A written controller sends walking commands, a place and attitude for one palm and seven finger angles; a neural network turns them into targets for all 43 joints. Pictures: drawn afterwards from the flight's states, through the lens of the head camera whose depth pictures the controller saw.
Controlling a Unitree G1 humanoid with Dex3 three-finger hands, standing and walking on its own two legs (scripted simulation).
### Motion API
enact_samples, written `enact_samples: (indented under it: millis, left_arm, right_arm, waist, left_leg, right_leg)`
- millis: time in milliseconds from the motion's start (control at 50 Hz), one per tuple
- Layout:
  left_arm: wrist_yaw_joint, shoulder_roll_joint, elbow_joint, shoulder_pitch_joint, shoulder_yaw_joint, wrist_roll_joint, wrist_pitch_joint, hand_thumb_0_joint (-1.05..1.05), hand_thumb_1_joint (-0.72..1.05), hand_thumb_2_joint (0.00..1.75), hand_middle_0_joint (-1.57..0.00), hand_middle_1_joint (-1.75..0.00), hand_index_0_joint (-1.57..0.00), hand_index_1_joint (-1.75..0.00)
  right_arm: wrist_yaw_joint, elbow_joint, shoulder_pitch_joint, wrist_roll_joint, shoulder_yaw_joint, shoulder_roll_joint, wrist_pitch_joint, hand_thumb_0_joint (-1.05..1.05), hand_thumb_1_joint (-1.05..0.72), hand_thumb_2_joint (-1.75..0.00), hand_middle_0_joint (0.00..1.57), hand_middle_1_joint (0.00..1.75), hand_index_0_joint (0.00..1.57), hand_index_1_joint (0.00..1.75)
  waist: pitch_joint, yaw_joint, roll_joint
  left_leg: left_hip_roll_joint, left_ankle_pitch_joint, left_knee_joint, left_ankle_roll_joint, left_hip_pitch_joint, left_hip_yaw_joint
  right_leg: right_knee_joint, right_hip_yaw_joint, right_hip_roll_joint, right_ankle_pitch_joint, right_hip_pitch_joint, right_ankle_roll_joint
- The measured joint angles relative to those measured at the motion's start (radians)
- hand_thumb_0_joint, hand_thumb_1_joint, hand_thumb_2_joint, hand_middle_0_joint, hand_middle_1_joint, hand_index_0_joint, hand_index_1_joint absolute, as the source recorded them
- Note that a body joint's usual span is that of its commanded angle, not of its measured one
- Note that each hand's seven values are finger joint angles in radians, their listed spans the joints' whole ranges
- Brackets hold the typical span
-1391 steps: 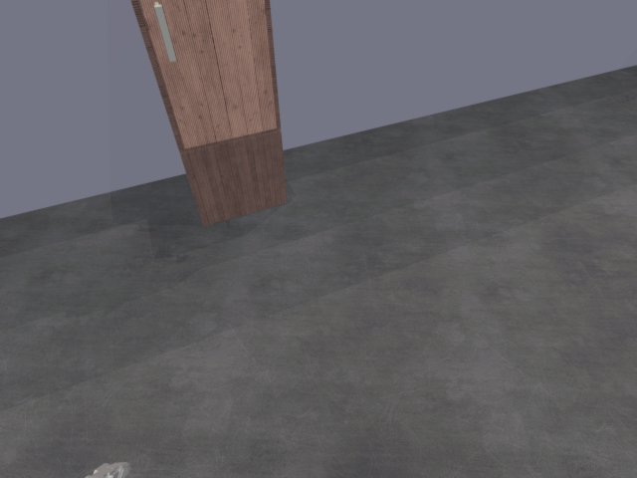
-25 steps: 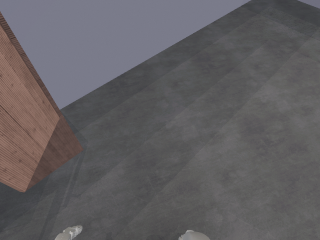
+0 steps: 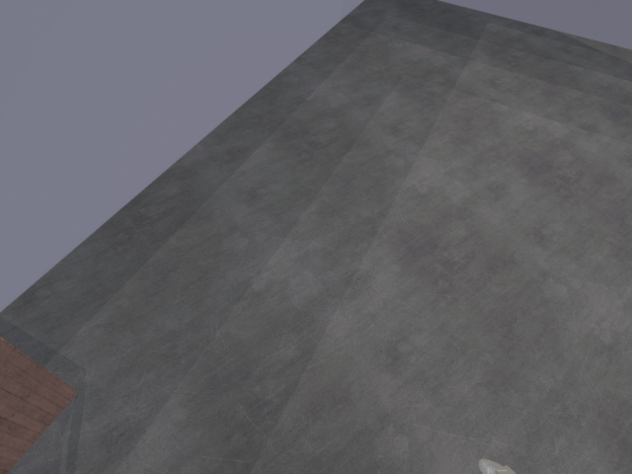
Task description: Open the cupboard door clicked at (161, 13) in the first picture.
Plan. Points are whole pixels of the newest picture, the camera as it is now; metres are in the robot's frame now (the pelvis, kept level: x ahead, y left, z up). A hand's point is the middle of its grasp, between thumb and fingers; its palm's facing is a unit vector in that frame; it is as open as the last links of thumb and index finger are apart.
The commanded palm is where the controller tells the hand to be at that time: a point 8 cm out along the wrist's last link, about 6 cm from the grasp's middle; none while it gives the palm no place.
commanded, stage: walk to a spot facing it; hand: left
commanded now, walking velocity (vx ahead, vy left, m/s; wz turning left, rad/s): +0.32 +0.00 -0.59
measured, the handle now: out of the picture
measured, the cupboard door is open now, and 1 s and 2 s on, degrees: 41 41 41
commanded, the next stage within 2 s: turn to face it in 1.02 s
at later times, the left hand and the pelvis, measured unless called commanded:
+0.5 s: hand (292, 329) +0.36 +0.06 -0.15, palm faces -0.29 -0.93 -0.22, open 7.4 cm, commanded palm none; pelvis +0.18 -0.08 +0.01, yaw -15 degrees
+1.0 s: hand (306, 272) +0.49 +0.05 -0.16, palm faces -0.28 -0.95 -0.15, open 7.4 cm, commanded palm none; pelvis +0.43 -0.12 +0.01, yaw -22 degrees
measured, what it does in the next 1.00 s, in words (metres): walks ahead, turning right: right foot, then left foot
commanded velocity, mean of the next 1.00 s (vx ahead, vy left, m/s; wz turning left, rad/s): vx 0.35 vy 0.00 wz -0.32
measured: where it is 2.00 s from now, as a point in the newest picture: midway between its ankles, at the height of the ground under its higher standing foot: (397, 342)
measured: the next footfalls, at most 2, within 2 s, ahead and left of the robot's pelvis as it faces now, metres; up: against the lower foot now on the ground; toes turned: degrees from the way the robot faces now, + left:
right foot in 0.36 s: +0.23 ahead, -0.17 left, +0.00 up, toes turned -19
left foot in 0.80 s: +0.52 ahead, -0.04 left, +0.00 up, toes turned -12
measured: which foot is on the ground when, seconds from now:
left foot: down 0.00-0.36, up 0.38-0.78, down 0.80-1.00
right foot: up 0.00-0.34, down 0.36-0.82, up 0.84-1.00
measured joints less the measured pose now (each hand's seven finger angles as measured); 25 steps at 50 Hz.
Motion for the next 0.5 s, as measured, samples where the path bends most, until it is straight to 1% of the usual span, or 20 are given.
enact_samples:
  millis: [20, 40, 60, 100, 140, 180, 240, 300, 340, 360, 380, 400, 420, 440, 460, 500]
  left_arm:
    - [-0.004, 0.008, 0.003, -0.011, 0.004, 0.004, 0.001, 0.01, 0.9, 0.9, -0.2, -0.3, -0.2, -0.3]
    - [-0.009, 0.015, 0.002, -0.026, 0.009, 0.007, 0.0, 0.01, 0.91, 0.9, -0.2, -0.3, -0.2, -0.3]
    - [-0.015, 0.019, -0.003, -0.041, 0.011, 0.01, -0.001, 0.01, 0.91, 0.9, -0.2, -0.3, -0.19, -0.3]
    - [-0.022, 0.022, -0.021, -0.073, 0.012, 0.011, -0.003, 0.01, 0.91, 0.9, -0.2, -0.3, -0.19, -0.3]
    - [-0.027, 0.019, -0.038, -0.104, 0.008, 0.01, -0.005, 0.01, 0.91, 0.9, -0.2, -0.3, -0.19, -0.3]
    - [-0.03, 0.015, -0.051, -0.137, 0.004, 0.009, -0.003, 0.01, 0.91, 0.9, -0.2, -0.3, -0.19, -0.3]
    - [-0.032, 0.01, -0.064, -0.19, -0.002, 0.009, 0.001, 0.01, 0.91, 0.9, -0.2, -0.3, -0.19, -0.3]
    - [-0.032, 0.007, -0.074, -0.243, -0.007, 0.008, -0.001, 0.01, 0.91, 0.9, -0.2, -0.3, -0.19, -0.3]
    - [-0.03, 0.008, -0.086, -0.269, -0.013, 0.008, -0.019, 0.01, 0.91, 0.9, -0.2, -0.3, -0.19, -0.3]
    - [-0.028, 0.015, -0.095, -0.276, -0.015, 0.008, -0.038, 0.01, 0.91, 0.9, -0.2, -0.3, -0.19, -0.3]
    - [-0.02, 0.015, -0.1, -0.282, -0.012, 0.004, -0.057, 0.01, 0.91, 0.9, -0.2, -0.3, -0.19, -0.3]
    - [-0.01, 0.009, -0.102, -0.282, -0.012, -0.003, -0.068, 0.0, 0.91, 0.9, -0.2, -0.3, -0.19, -0.3]
    - [0.0, 0.002, -0.1, -0.275, -0.015, -0.008, -0.072, 0.0, 0.91, 0.9, -0.2, -0.3, -0.19, -0.3]
    - [0.008, -0.005, -0.095, -0.262, -0.018, -0.011, -0.071, 0.0, 0.91, 0.9, -0.2, -0.3, -0.19, -0.3]
    - [0.015, -0.014, -0.086, -0.245, -0.022, -0.011, -0.069, 0.0, 0.91, 0.9, -0.2, -0.3, -0.19, -0.3]
    - [0.023, -0.03, -0.061, -0.205, -0.027, -0.008, -0.066, 0.0, 0.91, 0.9, -0.2, -0.3, -0.19, -0.3]
  right_arm:
    - [-0.001, 0.002, 0.017, -0.002, 0.005, 0.009, -0.003, 0.01, -0.91, -0.9, 0.2, 0.3, 0.2, 0.3]
    - [-0.003, 0.009, 0.037, -0.002, 0.01, 0.018, -0.006, 0.01, -0.91, -0.9, 0.2, 0.3, 0.2, 0.3]
    - [-0.005, 0.019, 0.057, -0.001, 0.014, 0.026, -0.007, 0.01, -0.91, -0.9, 0.2, 0.3, 0.2, 0.3]
    - [-0.009, 0.045, 0.096, 0.002, 0.02, 0.038, -0.01, 0.01, -0.91, -0.9, 0.2, 0.3, 0.2, 0.3]
    - [-0.01, 0.072, 0.134, 0.004, 0.022, 0.044, -0.01, 0.01, -0.91, -0.9, 0.2, 0.3, 0.2, 0.3]
    - [-0.008, 0.097, 0.172, 0.004, 0.022, 0.046, -0.006, 0.01, -0.91, -0.9, 0.2, 0.3, 0.2, 0.3]
    - [-0.005, 0.129, 0.224, 0.0, 0.017, 0.043, 0.003, 0.01, -0.91, -0.9, 0.2, 0.3, 0.2, 0.3]
    - [-0.004, 0.158, 0.27, -0.005, 0.013, 0.035, 0.014, 0.01, -0.91, -0.9, 0.2, 0.3, 0.2, 0.3]
    - [-0.001, 0.177, 0.303, -0.003, 0.014, 0.03, 0.022, 0.01, -0.91, -0.9, 0.2, 0.3, 0.2, 0.3]
    - [0.003, 0.188, 0.319, 0.004, 0.015, 0.035, 0.028, 0.01, -0.91, -0.9, 0.2, 0.3, 0.2, 0.3]
    - [0.006, 0.202, 0.312, 0.013, 0.016, 0.036, 0.04, 0.01, -0.91, -0.9, 0.2, 0.3, 0.2, 0.3]
    - [0.006, 0.213, 0.291, 0.019, 0.014, 0.033, 0.053, 0.01, -0.91, -0.9, 0.2, 0.3, 0.2, 0.3]
    - [0.006, 0.218, 0.267, 0.021, 0.009, 0.029, 0.062, 0.01, -0.91, -0.9, 0.2, 0.3, 0.2, 0.3]
    - [0.006, 0.218, 0.239, 0.02, 0.004, 0.026, 0.066, 0.01, -0.91, -0.9, 0.2, 0.3, 0.2, 0.3]
    - [0.005, 0.213, 0.211, 0.017, -0.001, 0.024, 0.068, 0.01, -0.91, -0.9, 0.2, 0.3, 0.2, 0.3]
    - [0.006, 0.189, 0.159, 0.011, -0.007, 0.026, 0.064, 0.01, -0.91, -0.9, 0.2, 0.3, 0.2, 0.3]
  waist:
    - [-0.001, -0.002, -0.007]
    - [-0.001, -0.002, -0.012]
    - [-0.001, 0.0, -0.015]
    - [0.001, 0.002, -0.014]
    - [0.003, -0.002, -0.005]
    - [0.005, -0.015, 0.004]
    - [0.013, -0.044, 0.014]
    - [0.025, -0.075, 0.028]
    - [0.033, -0.086, 0.042]
    - [0.032, -0.087, 0.03]
    - [0.041, -0.081, 0.027]
    - [0.054, -0.081, 0.031]
    - [0.061, -0.084, 0.036]
    - [0.063, -0.087, 0.041]
    - [0.061, -0.088, 0.043]
    - [0.049, -0.089, 0.041]
  left_leg:
    - [0.005, -0.01, -0.013, 0.003, 0.02, 0.012]
    - [0.009, -0.013, -0.039, 0.001, 0.045, 0.023]
    - [0.013, -0.008, -0.074, -0.005, 0.072, 0.035]
    - [0.022, 0.007, -0.142, -0.014, 0.127, 0.06]
    - [0.032, 0.01, -0.193, -0.017, 0.176, 0.088]
    - [0.041, 0.001, -0.224, -0.024, 0.218, 0.116]
    - [0.05, -0.031, -0.241, -0.043, 0.275, 0.156]
    - [0.066, -0.082, -0.226, -0.072, 0.322, 0.189]
    - [0.096, -0.145, -0.147, -0.093, 0.33, 0.198]
    - [0.108, -0.178, -0.038, -0.089, 0.298, 0.195]
    - [0.115, -0.222, 0.136, -0.081, 0.237, 0.156]
    - [0.107, -0.246, 0.315, -0.07, 0.165, 0.097]
    - [0.097, -0.233, 0.458, -0.062, 0.093, 0.05]
    - [0.09, -0.198, 0.547, -0.058, 0.028, 0.02]
    - [0.088, -0.158, 0.584, -0.058, -0.028, 0.003]
    - [0.091, -0.094, 0.556, -0.061, -0.115, -0.01]
  right_leg:
    - [0.106, -0.027, -0.013, 0.025, -0.05, 0.002]
    - [0.18, -0.051, -0.029, 0.066, -0.094, 0.007]
    - [0.224, -0.071, -0.047, 0.111, -0.133, 0.014]
    - [0.237, -0.099, -0.076, 0.177, -0.194, 0.025]
    - [0.181, -0.12, -0.095, 0.218, -0.232, 0.031]
    - [0.084, -0.137, -0.109, 0.248, -0.249, 0.032]
    - [-0.07, -0.158, -0.117, 0.271, -0.24, 0.025]
    - [-0.19, -0.18, -0.104, 0.252, -0.194, 0.006]
    - [-0.274, -0.202, -0.078, 0.235, -0.124, -0.022]
    - [-0.314, -0.199, -0.077, 0.25, -0.087, -0.048]
    - [-0.281, -0.195, -0.072, 0.271, -0.092, -0.059]
    - [-0.249, -0.193, -0.064, 0.254, -0.088, -0.062]
    - [-0.246, -0.192, -0.055, 0.233, -0.071, -0.062]
    - [-0.265, -0.189, -0.045, 0.222, -0.046, -0.06]
    - [-0.299, -0.185, -0.035, 0.222, -0.018, -0.057]
    - [-0.38, -0.171, -0.019, 0.244, 0.036, -0.053]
